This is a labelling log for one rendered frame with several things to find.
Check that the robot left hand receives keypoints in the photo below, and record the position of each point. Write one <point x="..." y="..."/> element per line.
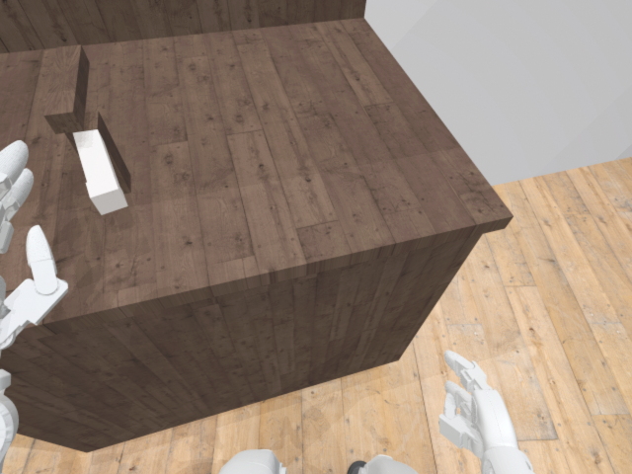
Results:
<point x="32" y="300"/>

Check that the robot right hand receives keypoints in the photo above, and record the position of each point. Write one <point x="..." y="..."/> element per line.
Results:
<point x="484" y="421"/>

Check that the tap lever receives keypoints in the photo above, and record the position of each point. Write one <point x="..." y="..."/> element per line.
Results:
<point x="102" y="182"/>

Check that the counter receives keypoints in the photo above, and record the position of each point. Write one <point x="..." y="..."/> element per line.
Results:
<point x="296" y="207"/>

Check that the left robot thigh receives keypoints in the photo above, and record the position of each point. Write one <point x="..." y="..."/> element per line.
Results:
<point x="253" y="461"/>

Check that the right robot shin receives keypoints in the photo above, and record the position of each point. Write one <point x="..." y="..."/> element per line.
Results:
<point x="380" y="456"/>

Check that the right robot forearm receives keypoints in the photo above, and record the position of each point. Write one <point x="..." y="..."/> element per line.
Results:
<point x="505" y="460"/>

